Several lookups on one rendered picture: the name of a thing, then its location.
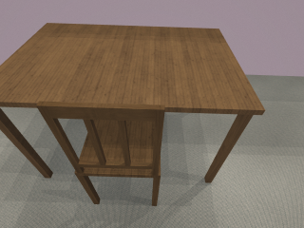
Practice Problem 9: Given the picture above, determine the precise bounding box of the chair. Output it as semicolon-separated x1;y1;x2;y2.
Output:
36;101;165;206

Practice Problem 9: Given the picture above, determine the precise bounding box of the table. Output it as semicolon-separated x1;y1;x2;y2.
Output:
0;23;265;183

